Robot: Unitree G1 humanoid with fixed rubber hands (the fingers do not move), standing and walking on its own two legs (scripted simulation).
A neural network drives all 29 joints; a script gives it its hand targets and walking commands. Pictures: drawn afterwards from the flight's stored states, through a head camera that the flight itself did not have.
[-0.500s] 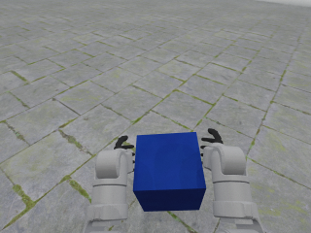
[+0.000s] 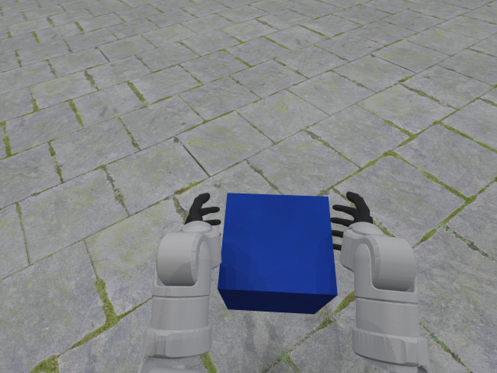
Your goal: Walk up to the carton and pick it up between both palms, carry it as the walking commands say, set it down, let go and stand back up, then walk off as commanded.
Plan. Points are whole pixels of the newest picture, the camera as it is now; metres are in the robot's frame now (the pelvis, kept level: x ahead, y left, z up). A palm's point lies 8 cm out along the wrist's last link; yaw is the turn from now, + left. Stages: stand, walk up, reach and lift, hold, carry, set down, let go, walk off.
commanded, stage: carry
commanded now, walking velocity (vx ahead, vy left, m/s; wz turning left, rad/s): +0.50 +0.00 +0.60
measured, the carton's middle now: (273, 257) +0.34 -0.01 -0.01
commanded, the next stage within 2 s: none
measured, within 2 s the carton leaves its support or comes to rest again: neither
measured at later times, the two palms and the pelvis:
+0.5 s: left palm (160, 137) +0.64 +0.26 +0.04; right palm (258, 117) +0.69 +0.02 +0.05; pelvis +0.36 +0.08 -0.02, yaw +10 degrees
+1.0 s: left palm (135, 60) +0.90 +0.38 +0.11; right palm (212, 42) +1.02 +0.16 +0.10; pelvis +0.68 +0.13 +0.01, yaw +29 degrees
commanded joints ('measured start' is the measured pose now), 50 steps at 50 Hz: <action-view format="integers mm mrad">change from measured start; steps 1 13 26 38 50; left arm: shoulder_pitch -557 -493 -658 -494 -550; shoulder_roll -1079 -1031 -1104 -1035 -1028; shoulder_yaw -556 -448 -647 -536 -524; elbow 22 75 -172 -22 -1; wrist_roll -407 -387 -481 -381 -413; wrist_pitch -55 -45 -111 -58 -45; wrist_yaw -437 -463 -423 -407 -456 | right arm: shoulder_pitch -540 -611 -534 -523 -507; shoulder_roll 1043 1054 1052 1009 1048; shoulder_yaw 646 653 629 650 654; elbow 37 8 -71 4 66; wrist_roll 424 431 452 447 411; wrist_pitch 14 13 -39 34 39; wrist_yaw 420 379 410 412 381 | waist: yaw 25 5 -12 17 18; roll -123 -269 105 -184 -224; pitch -286 -259 -401 -498 -176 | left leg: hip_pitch -285 -83 388 -387 -416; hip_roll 108 -52 278 83 117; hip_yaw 85 388 -343 29 213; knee -45 -526 -711 154 -164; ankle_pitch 55 492 513 -52 315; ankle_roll -71 -57 169 -45 -76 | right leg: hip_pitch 464 637 -224 773 558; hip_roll -321 -179 -42 -485 -298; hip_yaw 172 -214 146 428 -152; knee -185 110 574 -42 -137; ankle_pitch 162 1139 -259 257 400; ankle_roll -51 102 114 -93 25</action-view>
